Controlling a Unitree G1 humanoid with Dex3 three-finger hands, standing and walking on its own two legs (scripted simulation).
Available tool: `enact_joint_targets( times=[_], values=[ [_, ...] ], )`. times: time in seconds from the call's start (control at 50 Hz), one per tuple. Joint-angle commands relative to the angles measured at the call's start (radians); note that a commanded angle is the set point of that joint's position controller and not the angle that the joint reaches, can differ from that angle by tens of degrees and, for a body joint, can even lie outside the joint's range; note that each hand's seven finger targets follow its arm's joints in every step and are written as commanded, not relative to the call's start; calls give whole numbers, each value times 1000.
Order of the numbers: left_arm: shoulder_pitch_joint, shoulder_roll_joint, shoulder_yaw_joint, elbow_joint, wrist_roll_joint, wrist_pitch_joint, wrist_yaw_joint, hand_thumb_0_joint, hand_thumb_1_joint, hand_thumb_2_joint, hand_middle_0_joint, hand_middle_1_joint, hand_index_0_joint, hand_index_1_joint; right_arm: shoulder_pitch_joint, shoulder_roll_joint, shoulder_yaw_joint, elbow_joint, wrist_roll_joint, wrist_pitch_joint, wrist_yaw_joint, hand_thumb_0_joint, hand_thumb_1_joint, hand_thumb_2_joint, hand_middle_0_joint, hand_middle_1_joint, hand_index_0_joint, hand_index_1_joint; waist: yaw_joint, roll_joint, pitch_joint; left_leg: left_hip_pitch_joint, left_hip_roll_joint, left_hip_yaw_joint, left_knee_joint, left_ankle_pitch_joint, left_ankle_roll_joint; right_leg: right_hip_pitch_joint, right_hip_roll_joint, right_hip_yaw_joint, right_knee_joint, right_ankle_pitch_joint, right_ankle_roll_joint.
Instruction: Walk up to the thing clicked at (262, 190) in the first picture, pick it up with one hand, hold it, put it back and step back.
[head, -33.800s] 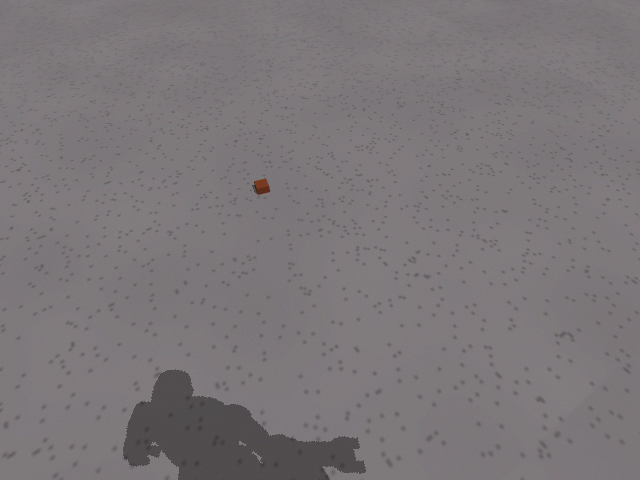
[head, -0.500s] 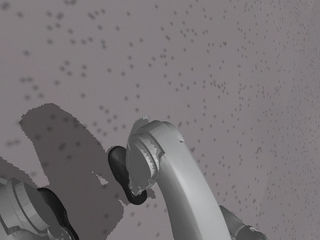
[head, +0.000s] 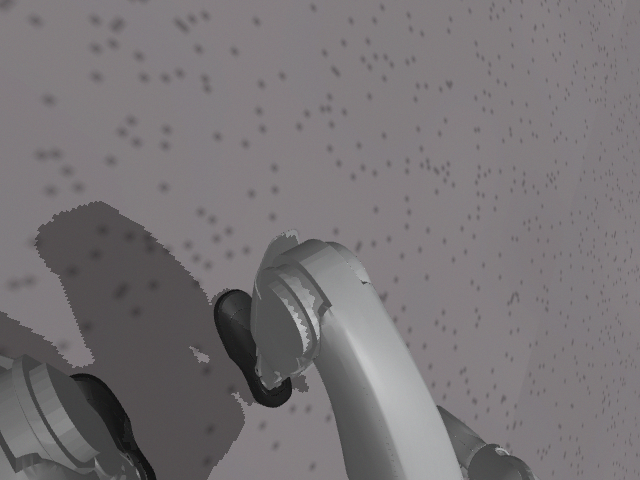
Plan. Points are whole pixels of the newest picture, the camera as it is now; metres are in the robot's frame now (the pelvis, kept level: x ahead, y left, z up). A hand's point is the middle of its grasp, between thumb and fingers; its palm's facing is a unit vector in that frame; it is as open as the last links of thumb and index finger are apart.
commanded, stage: close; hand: left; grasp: from above
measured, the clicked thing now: out of the picture +0.47 +0.43 -0.30
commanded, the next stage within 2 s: none
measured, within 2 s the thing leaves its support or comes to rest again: neither
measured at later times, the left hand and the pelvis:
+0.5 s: hand out of the picture +0.44 +0.41 -0.26, palm faces -0.34 -0.29 -0.90, open 12.8 cm; pelvis +0.00 +0.00 +0.00, yaw +0 degrees
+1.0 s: hand out of the picture +0.44 +0.41 -0.27, palm faces -0.33 -0.30 -0.90, open 11.2 cm; pelvis +0.00 +0.00 +0.00, yaw +0 degrees
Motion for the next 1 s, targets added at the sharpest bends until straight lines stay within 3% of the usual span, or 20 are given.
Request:
enact_joint_targets(
  times=[0.0, 0.08, 0.1, 0.12, 0.14, 0.16, 0.2, 0.22, 0.28, 0.34, 0.36, 0.38, 0.4, 0.46, 0.56, 0.62, 0.64, 0.76, 0.82, 0.98],
  values=[
    [-191, 248, -17, -122, -17, -9, 29, 0, -443, 930, -72, -1173, -112, -1131, 221, -359, -97, 43, 4, 3, -14, 0, -900, -904, 200, 300, 200, 300, -63, 643, -626, 524, 44, 9, -253, 265, -49, 369, 37, -38, -182, 242, -34],
    [-183, 263, -13, -161, -7, -17, 28, 0, -413, 953, -94, -1184, -132, -1144, 213, -341, -77, 35, 7, 1, -12, 0, -899, -904, 200, 300, 199, 300, -51, 659, -673, 561, 48, 5, -245, 322, -53, 389, 34, -38, -172, 277, -33],
    [-206, 293, 6, -214, -1, -22, 31, 0, -412, 973, -101, -1188, -134, -1152, 216, -341, -76, 44, 8, 3, -11, 0, -899, -904, 200, 300, 199, 300, -43, 703, -716, 609, 54, -2, -248, 372, -61, 381, 31, -39, -166, 295, -34],
    [-138, 263, -13, -83, 2, -13, 35, 0, -398, 973, -102, -1203, -140, -1162, 207, -347, -80, 39, 7, 5, -13, 0, -901, -905, 200, 300, 199, 300, -55, 654, -671, 570, 51, 5, -248, 332, -56, 390, 41, -42, -170, 278, -35],
    [-198, 272, -3, -194, -5, -21, 33, 0, -382, 984, -119, -1192, -153, -1155, 214, -340, -77, 39, 8, 6, -11, 0, -899, -904, 200, 300, 199, 300, -55, 690, -704, 602, 55, -1, -243, 373, -58, 387, 35, -41, -170, 301, -31],
    [-149, 252, -14, -85, 1, -12, 37, 0, -374, 974, -105, -1216, -149, -1169, 207, -350, -84, 47, 6, 8, -13, 0, -899, -904, 200, 300, 199, 300, -55, 669, -669, 579, 53, 1, -248, 342, -58, 371, 40, -43, -170, 274, -35],
    [-183, 260, -10, -128, 1, -12, 41, 0, -386, 938, -89, -1211, -141, -1156, 221, -364, -101, 41, 1, 8, -13, 0, -900, -904, 200, 300, 200, 300, -61, 679, -630, 546, 45, 16, -257, 299, -56, 380, 42, -39, -178, 262, -37],
    [-173, 264, 6, -106, 1, -3, 44, 0, -395, 913, -72, -1206, -130, -1146, 223, -336, -79, 45, 5, 8, -10, 0, -899, -904, 200, 300, 200, 300, -49, 681, -632, 546, 49, 8, -257, 312, -59, 369, 36, -40, -172, 269, -36],
    [-157, 252, -15, -86, 3, -2, 36, 0, -409, 931, -86, -1192, -131, -1144, 212, -348, -80, 30, 4, 8, -11, 0, -901, -904, 200, 300, 200, 300, -64, 652, -609, 531, 47, 7, -256, 284, -53, 361, 39, -37, -177, 248, -37],
    [-199, 284, 4, -170, 4, -7, 40, 0, -369, 931, -108, -1195, -157, -1143, 210, -346, -77, 34, 6, 7, -11, 0, -899, -903, 200, 300, 199, 300, -47, 683, -678, 564, 51, 2, -253, 328, -57, 374, 35, -40, -168, 275, -36],
    [-176, 265, -10, -133, 2, -5, 38, 0, -369, 951, -113, -1201, -158, -1153, 213, -369, -100, 37, 4, 7, -15, 0, -899, -903, 200, 300, 199, 300, -58, 662, -645, 570, 52, 3, -251, 316, -55, 358, 41, -40, -171, 262, -36],
    [-167, 263, -3, -128, -3, -5, 35, 0, -346, 966, -130, -1201, -172, -1155, 208, -339, -74, 34, 6, 6, -11, 0, -898, -903, 200, 300, 199, 300, -58, 668, -653, 560, 52, 1, -250, 326, -56, 369, 35, -39, -172, 274, -33],
    [-149, 238, -19, -81, -7, -2, 34, 0, -341, 940, -123, -1200, -173, -1147, 208, -348, -80, 40, 6, 5, -13, 0, -899, -903, 200, 300, 199, 300, -63, 639, -619, 539, 50, 0, -258, 287, -56, 350, 38, -42, -171, 246, -34],
    [-185, 255, -16, -127, -14, -10, 31, 0, -321, 954, -138, -1213, -187, -1160, 215, -358, -90, 33, 4, 7, -19, 0, -898, -903, 200, 300, 199, 300, -65, 639, -614, 509, 46, 11, -260, 243, -50, 377, 42, -40, -186, 233, -34],
    [-159, 237, -35, -105, -8, -16, 30, 0, -279, 920, -149, -1218, -210, -1153, 197, -354, -78, 37, 4, 7, -21, 0, -898, -903, 200, 300, 200, 300, -61, 649, -631, 558, 56, -14, -269, 271, -61, 343, 35, -53, -171, 231, -34],
    [-208, 268, -16, -188, -3, -23, 36, 0, -237, 926, -178, -1215, -240, -1150, 204, -352, -76, 41, 4, 7, -19, 0, -897, -902, 200, 300, 200, 300, -52, 695, -677, 591, 59, -13, -261, 322, -65, 360, 32, -48, -165, 267, -34],
    [-174, 259, -21, -117, 4, -18, 40, 0, -242, 935, -185, -1206, -241, -1147, 200, -351, -77, 48, 5, 7, -19, 0, -898, -903, 200, 300, 200, 300, -54, 688, -651, 574, 56, -9, -262, 302, -66, 343, 35, -50, -161, 249, -36],
    [-149, 235, -29, -80, -3, -11, 42, 0, -203, 892, -197, -1204, -265, -1132, 205, -351, -74, 41, -2, 8, -19, 0, -897, -902, 200, 300, 199, 300, -66, 627, -617, 514, 51, 8, -254, 275, -53, 383, 41, -44, -185, 257, -31],
    [-162, 245, -24, -101, -14, -14, 42, 0, -181, 894, -214, -1198, -282, -1126, 214, -348, -74, 39, -1, 5, -20, 0, -897, -901, 200, 300, 200, 300, -67, 618, -612, 501, 43, 19, -247, 256, -44, 400, 41, -36, -194, 254, -30],
    [-198, 269, -13, -159, -7, -17, 39, 0, -92, 856, -278, -1171, -350, -1095, 203, -347, -74, 46, 2, 1, -17, 0, -897, -902, 200, 300, 199, 300, -56, 689, -664, 575, 56, -12, -264, 306, -64, 355, 29, -46, -168, 254, -34]
  ],
)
